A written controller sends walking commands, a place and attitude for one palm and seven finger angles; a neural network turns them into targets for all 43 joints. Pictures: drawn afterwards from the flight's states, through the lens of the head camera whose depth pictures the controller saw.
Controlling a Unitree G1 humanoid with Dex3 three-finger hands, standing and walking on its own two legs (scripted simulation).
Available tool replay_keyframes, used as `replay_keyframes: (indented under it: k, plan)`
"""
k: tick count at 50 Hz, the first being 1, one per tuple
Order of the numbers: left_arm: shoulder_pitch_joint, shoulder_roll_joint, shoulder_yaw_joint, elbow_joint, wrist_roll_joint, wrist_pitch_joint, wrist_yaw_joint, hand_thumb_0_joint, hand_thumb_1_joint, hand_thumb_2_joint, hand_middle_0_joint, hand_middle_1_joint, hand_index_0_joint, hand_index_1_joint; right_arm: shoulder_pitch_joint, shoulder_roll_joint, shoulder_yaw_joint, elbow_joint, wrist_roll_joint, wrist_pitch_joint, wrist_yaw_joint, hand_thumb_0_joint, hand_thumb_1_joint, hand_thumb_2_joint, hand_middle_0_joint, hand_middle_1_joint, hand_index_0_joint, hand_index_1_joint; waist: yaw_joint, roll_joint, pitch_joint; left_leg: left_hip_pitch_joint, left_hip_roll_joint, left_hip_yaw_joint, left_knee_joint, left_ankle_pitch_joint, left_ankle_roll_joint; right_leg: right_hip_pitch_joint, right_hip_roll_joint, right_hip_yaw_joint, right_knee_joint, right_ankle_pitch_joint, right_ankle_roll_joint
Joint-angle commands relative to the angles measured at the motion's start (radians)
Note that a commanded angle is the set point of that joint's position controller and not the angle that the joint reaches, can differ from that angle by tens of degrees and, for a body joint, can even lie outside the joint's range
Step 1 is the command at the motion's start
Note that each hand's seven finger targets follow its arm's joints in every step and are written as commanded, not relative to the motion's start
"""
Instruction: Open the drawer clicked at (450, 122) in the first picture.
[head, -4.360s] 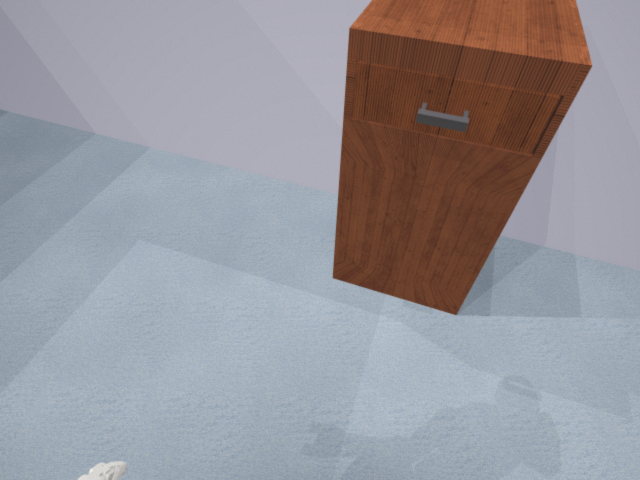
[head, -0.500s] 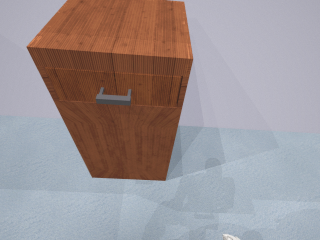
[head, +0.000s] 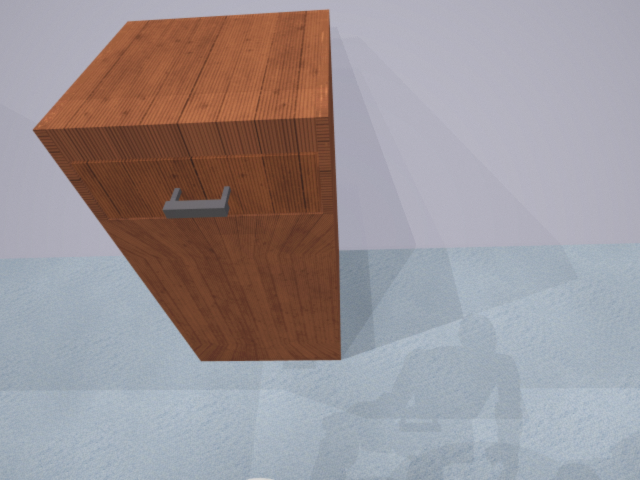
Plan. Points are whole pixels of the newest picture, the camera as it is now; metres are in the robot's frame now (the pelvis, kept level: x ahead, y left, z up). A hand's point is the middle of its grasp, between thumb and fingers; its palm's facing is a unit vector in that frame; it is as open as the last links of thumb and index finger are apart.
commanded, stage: come to a stop and stand still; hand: left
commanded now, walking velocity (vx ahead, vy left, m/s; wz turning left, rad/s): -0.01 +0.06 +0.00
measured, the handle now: (199, 200) +0.56 +0.27 +0.00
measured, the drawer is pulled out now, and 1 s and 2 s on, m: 0.00 0.00 0.00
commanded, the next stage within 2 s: look again from close up in 0.58 s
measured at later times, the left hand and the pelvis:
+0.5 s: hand out of the picture +0.01 +0.24 -0.18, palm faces +0.04 -0.98 -0.19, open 7.4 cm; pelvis +0.00 +0.06 -0.01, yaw -1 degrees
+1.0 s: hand out of the picture +0.02 +0.25 -0.18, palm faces -0.02 -0.97 -0.23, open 7.4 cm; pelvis +0.00 +0.07 -0.01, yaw -1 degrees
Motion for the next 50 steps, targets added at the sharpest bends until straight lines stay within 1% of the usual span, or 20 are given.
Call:
replay_keyframes:
  k: [1,6,8,9,11,12,13,15,18,19,21,22,23,33,34,35,37,40,44,50]
  plan:
    - [0.098,0.219,0.056,-0.014,0.006,-0.008,0.019,0.000,0.900,0.900,-0.200,-0.300,-0.200,-0.300,-0.063,-0.025,0.003,-0.094,0.003,-0.032,-0.005,0.000,-0.900,-0.900,0.200,0.300,0.200,0.300,0.051,-0.176,-0.046,-0.109,0.030,-0.010,-0.072,-0.053,-0.011,0.195,-0.271,0.247,-0.139,0.316,-0.127]
    - [0.041,0.236,0.058,-0.011,0.012,0.006,0.009,0.000,0.900,0.900,-0.200,-0.300,-0.200,-0.300,-0.027,-0.008,0.013,-0.083,0.014,-0.050,-0.007,0.000,-0.900,-0.900,0.200,0.300,0.200,0.300,0.032,-0.240,-0.047,0.065,0.005,0.051,-0.321,-0.053,0.014,0.092,-0.221,0.213,-0.144,0.198,-0.113]
    - [-0.011,0.227,0.059,-0.009,0.005,0.013,0.009,0.000,0.900,0.900,-0.200,-0.300,-0.200,-0.300,0.060,-0.001,0.018,-0.053,0.014,-0.061,-0.013,0.000,-0.900,-0.900,0.200,0.300,0.200,0.300,-0.017,-0.233,-0.057,0.207,-0.002,0.079,-0.505,0.077,0.020,0.018,-0.179,0.168,-0.094,0.126,-0.070]
    - [-0.015,0.204,0.051,-0.006,-0.002,0.017,0.007,0.000,0.900,0.900,-0.200,-0.300,-0.200,-0.300,0.086,-0.007,0.021,-0.037,0.015,-0.071,-0.015,0.000,-0.900,-0.900,0.200,0.300,0.200,0.300,-0.026,-0.170,-0.062,0.293,0.011,0.076,-0.594,0.143,0.026,-0.040,-0.137,0.140,-0.049,0.071,-0.037]
    - [0.023,0.099,0.029,-0.017,-0.011,0.026,0.001,0.000,0.900,0.900,-0.200,-0.300,-0.200,-0.300,0.067,-0.116,0.010,-0.053,0.003,-0.083,-0.022,0.000,-0.900,-0.900,0.200,0.300,0.200,0.300,-0.010,0.167,-0.034,0.264,0.262,-0.196,-0.712,0.175,0.113,-0.157,-0.002,0.016,0.127,-0.153,0.035]
    - [0.011,0.086,0.021,-0.025,-0.003,0.022,0.000,0.000,0.900,0.900,-0.200,-0.300,-0.200,-0.300,0.031,-0.138,0.010,-0.075,0.004,-0.076,-0.022,0.000,-0.900,-0.900,0.200,0.300,0.200,0.300,-0.002,0.140,0.006,0.123,0.311,-0.229,-0.744,0.122,0.157,-0.112,0.015,0.010,0.203,-0.217,0.042]
    - [-0.008,0.075,0.019,-0.012,-0.003,0.026,-0.002,0.000,0.900,0.900,-0.200,-0.300,-0.200,-0.300,-0.008,-0.112,0.016,-0.064,-0.001,-0.083,-0.030,0.000,-0.900,-0.900,0.200,0.300,0.200,0.300,-0.002,0.200,0.038,0.100,0.278,-0.222,-0.799,0.084,0.168,-0.123,0.020,0.023,0.255,-0.223,0.047]
    - [0.006,0.091,0.015,0.020,-0.003,0.027,-0.006,0.000,0.900,0.900,-0.200,-0.300,-0.200,-0.300,-0.054,-0.061,0.034,-0.048,0.001,-0.087,-0.041,0.000,-0.900,-0.900,0.200,0.300,0.200,0.300,0.012,0.244,0.062,0.122,0.216,-0.133,-0.769,0.229,0.164,-0.113,0.008,0.055,0.301,-0.189,0.039]
    - [0.046,0.081,0.003,0.056,-0.009,0.012,-0.007,0.000,0.900,0.900,-0.200,-0.300,-0.200,-0.300,-0.045,-0.050,0.035,-0.029,0.006,-0.094,-0.047,0.000,-0.900,-0.900,0.200,0.300,0.200,0.300,0.021,0.129,0.015,0.228,0.188,-0.055,-0.645,0.506,0.156,-0.038,0.011,0.049,0.116,-0.101,0.046]
    - [0.067,0.089,0.001,0.069,-0.009,0.005,-0.006,0.000,0.900,0.900,-0.200,-0.300,-0.200,-0.300,-0.037,-0.048,0.036,-0.021,0.010,-0.096,-0.047,0.000,-0.900,-0.900,0.200,0.300,0.200,0.300,0.023,0.085,-0.003,0.240,0.161,-0.042,-0.601,0.510,0.130,0.013,0.010,0.059,0.004,0.020,0.046]
    - [0.081,0.131,-0.004,0.089,-0.009,-0.010,0.000,0.000,0.900,0.900,-0.200,-0.300,-0.200,-0.300,-0.015,-0.023,0.039,-0.014,0.021,-0.104,-0.043,0.000,-0.900,-0.900,0.200,0.300,0.200,0.300,0.000,-0.003,-0.045,0.236,0.103,-0.007,-0.566,0.386,0.076,0.092,-0.063,0.137,-0.050,0.291,0.017]
    - [0.052,0.135,-0.004,0.093,-0.009,-0.012,0.001,0.000,0.900,0.900,-0.200,-0.300,-0.200,-0.300,-0.011,-0.016,0.039,-0.006,0.021,-0.096,-0.041,0.000,-0.900,-0.900,0.200,0.300,0.200,0.300,-0.013,-0.096,-0.036,0.242,0.099,-0.002,-0.572,0.312,0.061,0.068,-0.061,0.145,-0.041,0.293,0.010]
    - [0.036,0.123,-0.005,0.095,-0.010,-0.013,0.002,0.000,0.900,0.900,-0.200,-0.300,-0.200,-0.300,-0.011,-0.016,0.039,0.005,0.018,-0.093,-0.041,0.000,-0.900,-0.900,0.200,0.300,0.200,0.300,-0.015,-0.127,-0.008,0.249,0.098,0.003,-0.580,0.291,0.057,0.042,-0.060,0.141,-0.047,0.289,0.008]
    - [0.033,0.103,-0.018,0.119,-0.015,-0.005,0.007,0.000,0.900,0.900,-0.200,-0.300,-0.200,-0.300,0.022,-0.001,0.060,0.067,0.015,-0.102,-0.044,0.000,-0.900,-0.900,0.200,0.300,0.200,0.300,-0.005,0.011,0.037,0.242,0.109,-0.007,-0.660,0.276,0.061,0.070,-0.033,0.110,-0.096,0.169,0.020]
    - [0.113,0.130,-0.026,0.144,-0.003,-0.029,0.049,0.000,0.900,0.900,-0.200,-0.300,-0.200,-0.300,-0.039,-0.047,0.054,-0.009,0.024,-0.113,-0.027,0.000,-0.900,-0.900,0.200,0.300,0.200,0.300,0.016,-0.006,0.095,0.150,0.117,0.027,-0.478,0.312,0.037,0.030,-0.077,0.145,-0.052,0.405,0.015]
    - [0.075,0.159,-0.020,0.096,-0.007,-0.039,0.041,0.000,0.900,0.900,-0.200,-0.300,-0.200,-0.300,0.031,0.006,0.057,-0.023,0.013,-0.107,-0.026,0.000,-0.900,-0.900,0.200,0.300,0.200,0.300,-0.031,0.051,0.016,0.174,0.074,0.002,-0.525,0.141,0.043,0.052,-0.092,0.172,-0.019,0.307,-0.018]
    - [0.036,0.147,-0.029,0.066,-0.012,-0.033,0.022,0.000,0.900,0.900,-0.200,-0.300,-0.200,-0.300,0.074,-0.001,0.064,-0.028,0.007,-0.114,-0.020,0.000,-0.900,-0.900,0.200,0.300,0.200,0.300,-0.023,0.120,-0.023,0.166,0.104,-0.018,-0.572,0.187,0.069,0.050,-0.028,0.110,0.022,0.063,-0.019]
    - [0.045,0.121,-0.034,0.067,-0.014,-0.026,0.012,0.000,0.900,0.900,-0.200,-0.300,-0.200,-0.300,0.090,-0.020,0.069,-0.044,0.008,-0.118,-0.028,0.000,-0.900,-0.900,0.200,0.300,0.200,0.300,-0.020,0.036,-0.029,0.178,0.114,-0.027,-0.562,0.289,0.088,0.061,-0.010,0.087,0.043,0.084,-0.012]
    - [0.041,0.108,-0.037,0.070,-0.015,-0.014,0.008,0.000,0.900,0.900,-0.200,-0.300,-0.200,-0.300,0.105,-0.022,0.073,-0.035,0.009,-0.113,-0.032,0.000,-0.900,-0.900,0.200,0.300,0.200,0.300,-0.016,0.005,0.060,0.144,0.111,-0.029,-0.591,0.256,0.093,0.040,-0.002,0.086,0.039,0.056,-0.006]
    - [0.048,0.105,-0.032,0.077,-0.018,-0.012,0.007,0.000,0.900,0.900,-0.200,-0.300,-0.200,-0.300,0.117,-0.010,0.077,-0.003,0.010,-0.114,-0.034,0.000,-0.900,-0.900,0.200,0.300,0.200,0.300,-0.013,-0.011,0.072,0.162,0.101,-0.018,-0.619,0.217,0.091,0.038,-0.008,0.098,0.028,0.077,-0.002]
